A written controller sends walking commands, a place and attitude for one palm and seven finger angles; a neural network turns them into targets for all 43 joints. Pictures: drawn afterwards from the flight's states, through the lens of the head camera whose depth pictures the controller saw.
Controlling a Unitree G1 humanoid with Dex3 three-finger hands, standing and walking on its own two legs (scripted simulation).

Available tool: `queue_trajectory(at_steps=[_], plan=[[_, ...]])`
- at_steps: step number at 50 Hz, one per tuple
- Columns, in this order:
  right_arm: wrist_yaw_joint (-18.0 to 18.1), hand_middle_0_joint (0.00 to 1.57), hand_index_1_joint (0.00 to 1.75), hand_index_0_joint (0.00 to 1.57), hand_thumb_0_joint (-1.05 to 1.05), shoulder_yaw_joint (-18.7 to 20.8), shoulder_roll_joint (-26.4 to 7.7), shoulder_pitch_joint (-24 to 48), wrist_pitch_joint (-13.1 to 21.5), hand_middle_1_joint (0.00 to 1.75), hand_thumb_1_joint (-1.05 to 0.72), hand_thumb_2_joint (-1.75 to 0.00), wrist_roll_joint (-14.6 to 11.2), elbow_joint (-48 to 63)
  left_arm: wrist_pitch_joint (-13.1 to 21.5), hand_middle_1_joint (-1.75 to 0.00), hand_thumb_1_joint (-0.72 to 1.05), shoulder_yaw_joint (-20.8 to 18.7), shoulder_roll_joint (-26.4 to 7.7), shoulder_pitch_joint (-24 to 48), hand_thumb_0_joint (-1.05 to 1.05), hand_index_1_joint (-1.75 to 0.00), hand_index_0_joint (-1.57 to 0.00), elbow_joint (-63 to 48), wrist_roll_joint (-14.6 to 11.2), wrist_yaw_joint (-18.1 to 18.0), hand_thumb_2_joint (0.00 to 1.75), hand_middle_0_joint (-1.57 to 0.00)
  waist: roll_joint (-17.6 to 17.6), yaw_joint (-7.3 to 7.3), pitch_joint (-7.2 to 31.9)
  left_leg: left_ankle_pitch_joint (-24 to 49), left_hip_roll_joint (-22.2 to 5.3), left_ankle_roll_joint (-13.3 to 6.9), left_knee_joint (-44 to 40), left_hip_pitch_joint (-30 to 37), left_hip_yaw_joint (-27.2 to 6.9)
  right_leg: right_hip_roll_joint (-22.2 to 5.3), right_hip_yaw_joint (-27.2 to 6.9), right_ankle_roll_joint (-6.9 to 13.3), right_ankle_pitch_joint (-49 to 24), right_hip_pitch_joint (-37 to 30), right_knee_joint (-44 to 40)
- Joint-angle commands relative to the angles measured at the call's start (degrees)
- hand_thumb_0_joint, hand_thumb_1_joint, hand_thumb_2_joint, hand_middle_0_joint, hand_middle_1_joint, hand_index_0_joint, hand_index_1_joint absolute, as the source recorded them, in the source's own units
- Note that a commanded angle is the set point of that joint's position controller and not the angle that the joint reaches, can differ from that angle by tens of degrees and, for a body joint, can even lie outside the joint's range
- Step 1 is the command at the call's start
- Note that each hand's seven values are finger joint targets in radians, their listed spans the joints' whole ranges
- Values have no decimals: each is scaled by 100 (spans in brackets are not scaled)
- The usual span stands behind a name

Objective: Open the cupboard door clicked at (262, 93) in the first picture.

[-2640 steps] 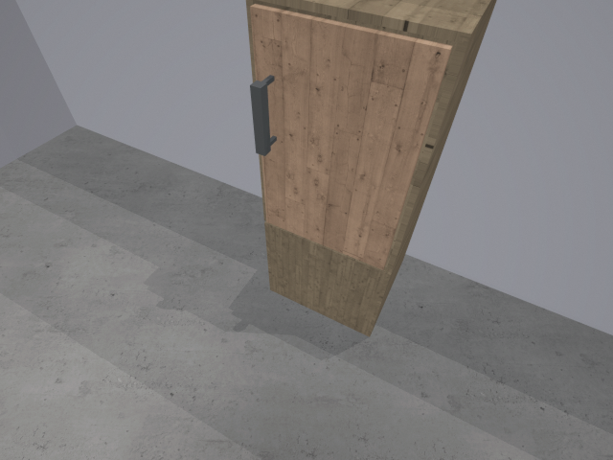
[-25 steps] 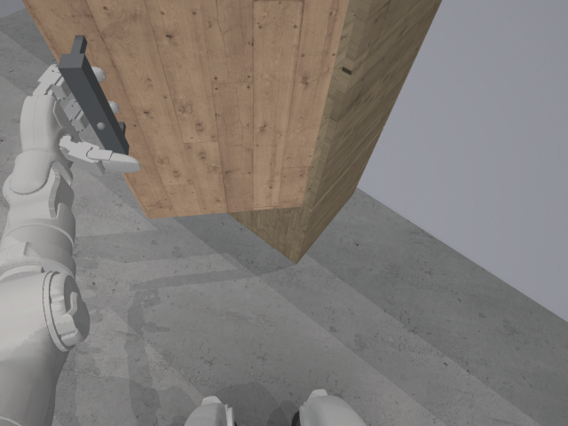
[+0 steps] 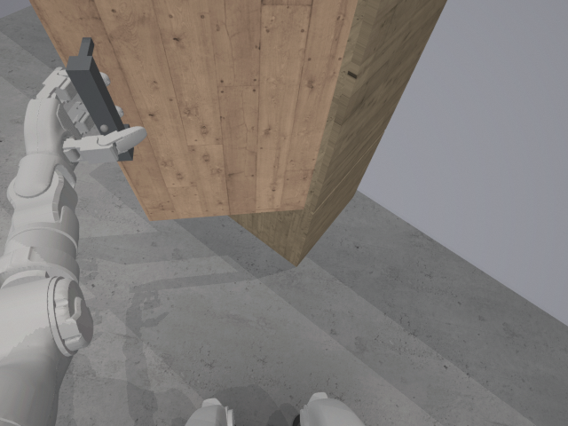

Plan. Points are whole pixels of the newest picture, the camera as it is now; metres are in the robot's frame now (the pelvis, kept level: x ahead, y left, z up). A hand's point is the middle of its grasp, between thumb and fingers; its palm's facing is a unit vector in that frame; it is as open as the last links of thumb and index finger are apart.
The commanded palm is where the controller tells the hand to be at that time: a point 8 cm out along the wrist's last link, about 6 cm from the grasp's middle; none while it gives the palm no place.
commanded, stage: close the thumb around the handle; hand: left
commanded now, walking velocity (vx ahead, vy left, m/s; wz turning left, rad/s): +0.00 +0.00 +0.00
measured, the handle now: (107, 104) +0.55 +0.21 +0.09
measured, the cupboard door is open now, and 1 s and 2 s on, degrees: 45 63 90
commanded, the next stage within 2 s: pull the door open along its arc in 0.34 s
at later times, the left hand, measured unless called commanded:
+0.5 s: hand (117, 131) +0.49 +0.19 +0.10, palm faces +0.04 -1.00 +0.00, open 6.0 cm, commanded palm +0.46 +0.24 +0.09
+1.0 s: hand (139, 193) +0.40 +0.15 +0.10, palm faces +0.13 -0.99 +0.04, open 6.5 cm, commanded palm +0.33 +0.19 +0.09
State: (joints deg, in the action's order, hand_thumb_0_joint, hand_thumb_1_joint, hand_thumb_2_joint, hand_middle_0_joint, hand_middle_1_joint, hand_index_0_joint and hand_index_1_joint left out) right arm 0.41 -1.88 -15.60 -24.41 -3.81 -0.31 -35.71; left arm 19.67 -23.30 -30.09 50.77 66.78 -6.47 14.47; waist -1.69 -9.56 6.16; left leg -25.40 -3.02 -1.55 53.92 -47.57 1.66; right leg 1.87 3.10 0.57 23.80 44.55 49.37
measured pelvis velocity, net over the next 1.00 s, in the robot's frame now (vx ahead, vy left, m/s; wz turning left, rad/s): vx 0.02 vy -0.01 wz -0.01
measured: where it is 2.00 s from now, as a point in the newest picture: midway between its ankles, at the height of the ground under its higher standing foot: outside the picture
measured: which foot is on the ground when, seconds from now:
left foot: down 0.00-1.00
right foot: down 0.00-1.00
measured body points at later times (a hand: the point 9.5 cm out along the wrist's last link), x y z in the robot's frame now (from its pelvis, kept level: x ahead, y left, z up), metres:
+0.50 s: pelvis -0.01 -0.01 +0.00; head +0.09 +0.01 +0.44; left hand +0.49 +0.24 +0.10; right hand +0.00 -0.27 -0.11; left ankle +0.00 +0.10 -0.69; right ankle -0.01 -0.12 -0.69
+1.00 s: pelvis +0.02 -0.01 +0.02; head +0.06 -0.01 +0.46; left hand +0.38 +0.20 +0.10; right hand +0.11 -0.26 -0.10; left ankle +0.00 +0.10 -0.69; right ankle -0.01 -0.12 -0.69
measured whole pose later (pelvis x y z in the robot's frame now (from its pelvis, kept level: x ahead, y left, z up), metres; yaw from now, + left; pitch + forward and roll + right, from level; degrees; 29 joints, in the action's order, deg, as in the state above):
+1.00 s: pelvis +0.02 -0.01 +0.02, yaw +0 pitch +13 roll -1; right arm -1.5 0.6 -14.2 -19.6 -1.2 -1.6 -32.5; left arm 14.9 -11.1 -9.7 15.8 25.8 -11.0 -0.7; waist -2.7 -3.4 7.6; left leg -24.5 -2.3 -1.0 47.0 -35.0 3.4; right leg 1.4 1.2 0.8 23.7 33.6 44.8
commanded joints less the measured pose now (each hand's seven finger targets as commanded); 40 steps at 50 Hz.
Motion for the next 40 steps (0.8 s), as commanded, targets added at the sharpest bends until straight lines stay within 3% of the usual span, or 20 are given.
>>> queue_trajectory(at_steps=[1, 5, 6, 7, 9, 11, 14, 15, 18, 21, 22, 23, 25, 27, 29, 33, 36, 40], plan=[[85, 20, 30, 20, 0, 401, -1018, -841, 72, 30, -90, -90, 27, 248, 457, -131, 56, -104, -1307, 2505, 0, -131, -38, -1384, -72, -32, 76, -38, -736, 24, 2468, 2771, 109, 12, -478, 2349, -468, 181, -75, 68, -2157, -560, -427], [99, 20, 30, 20, 0, 390, -1010, -846, 98, 30, -90, -90, 36, 182, 470, -134, 79, 18, -1140, 2768, 0, -134, -39, -1298, -77, -113, 85, -39, -637, -91, 2255, 2587, 118, 1, -500, 2276, -505, 180, -57, 71, -1988, -450, -440], [97, 20, 30, 20, 0, 395, -1031, -849, 95, 30, -90, -90, 41, 178, 474, -134, 84, -98, -1305, 2683, 0, -134, -40, -1263, -30, -143, 88, -40, -649, -8, 2388, 2599, 115, 21, -512, 2297, -524, 173, -62, 71, -1969, -479, -422], [89, 20, 30, 20, 0, 387, -1012, -815, 107, 30, -90, -90, 41, 191, 484, -135, 90, -23, -1202, 2720, 0, -135, -40, -1298, -38, -159, 90, -40, -641, -32, 2393, 2561, 122, 19, -517, 2300, -513, 171, -72, 63, -1961, -492, -431], [76, 20, 30, 20, 0, 397, -1003, -811, 127, 30, -90, -90, 47, 203, 505, -135, 90, 16, -1121, 2659, 0, -135, -40, -1349, -33, -175, 90, -40, -631, -21, 2493, 2580, 125, 18, -502, 2349, -493, 167, -78, 58, -1983, -520, -438], [90, 20, 30, 20, 0, 385, -1020, -807, 116, 30, -90, -90, 39, 199, 506, -135, 90, -275, -1438, 2576, 0, -135, -40, -1224, -48, -221, 90, -40, -506, 42, 2434, 2558, 138, 4, -499, 2156, -467, 164, -97, 55, -2060, -659, -421], [95, 20, 30, 20, 0, 369, -992, -749, 124, 30, -90, -90, 36, 267, 482, -135, 90, -241, -1402, 2515, 0, -135, -40, -1194, -13, -257, 90, -40, -393, 50, 2366, 2314, 177, -26, -518, 1904, -384, 146, -145, 33, -2074, -848, -454], [108, 20, 30, 20, 0, 353, -1010, -786, 128, 30, -90, -90, 40, 269, 516, -135, 90, -383, -1620, 2560, 0, -135, -40, -1215, 5, -279, 90, -40, -302, 60, 2362, 2316, 186, -47, -509, 1814, -390, 149, -156, 41, -2133, -952, -420], [136, 20, 30, 20, 0, 337, -1000, -726, 121, 30, -90, -90, 18, 338, 509, -135, 90, -466, -1828, 2390, 0, -135, -40, -1105, 84, -246, 90, -40, -332, 125, 2330, 2113, 212, -57, -529, 1545, -312, 122, -239, 26, -2152, -1168, -446], [166, 20, 30, 20, 0, 320, -1007, -710, 109, 30, -90, -90, 4, 354, 512, -135, 90, -471, -1934, 2471, 0, -135, -40, -1106, 84, -188, 90, -40, -400, 82, 2288, 2031, 199, -58, -526, 1508, -311, 116, -246, 23, -2103, -1110, -442], [167, 20, 30, 20, 0, 317, -1003, -715, 121, 30, -90, -90, 8, 359, 498, -135, 90, -389, -1833, 2571, 0, -135, -40, -1127, 58, -162, 90, -40, -493, 46, 2337, 2031, 208, -61, -523, 1547, -299, 117, -260, 14, -2102, -1100, -447], [156, 20, 30, 20, 0, 325, -971, -707, 146, 30, -90, -90, 3, 334, 483, -135, 90, -83, -1423, 2804, 0, -135, -40, -1150, 15, -134, 90, -40, -484, -92, 2284, 1978, 200, -59, -510, 1630, -319, 127, -245, 6, -2027, -935, -479], [117, 20, 30, 20, 0, 371, -951, -737, 201, 30, -90, -90, 26, 331, 541, -135, 90, 43, -1000, 2627, 0, -135, -40, -1290, -113, -139, 90, -40, -549, -30, 2473, 2112, 194, -40, -505, 1961, -358, 153, -182, 45, -1989, -835, -473], [100, 20, 30, 20, 0, 390, -982, -730, 198, 30, -90, -90, 29, 328, 571, -135, 90, -68, -1164, 2321, 0, -135, -40, -1428, -81, -189, 90, -40, -755, 125, 2731, 2306, 181, 1, -500, 2117, -364, 139, -178, 61, -2056, -858, -430], [69, 20, 30, 20, 0, 404, -970, -694, 187, 30, -90, -90, 20, 360, 550, -135, 90, -31, -1046, 2007, 0, -135, -40, -1536, -110, -197, 90, -40, -500, 167, 2633, 2324, 181, -18, -534, 2049, -324, 156, -171, 50, -2156, -1009, -458], [37, 20, 30, 20, 0, 444, -938, -573, 154, 30, -90, -90, -31, 493, 511, -135, 90, 9, -855, 1225, 0, -135, -40, -2067, -235, -158, 90, -40, -393, 347, 2728, 2599, 194, -27, -633, 2102, -252, 156, -166, 67, -2545, -1408, -469], [9, 20, 30, 20, 0, 463, -890, -421, 150, 30, -90, -90, -80, 624, 458, -135, 90, 44, -657, 431, 0, -135, -40, -2652, -366, -174, 90, -40, -462, 516, 2685, 2947, 188, -18, -733, 2251, -214, 155, -142, 87, -2834, -1631, -491], [-35, 20, 30, 20, 0, 481, -803, -134, 217, 30, -90, -90, -147, 863, 340, -135, 90, 310, -98, -905, 0, -135, -40, -3575, -584, -208, 90, -40, -84, 681, 2365, 3000, 214, -59, -900, 2156, -107, 131, -141, 80, -3115, -2082, -609]])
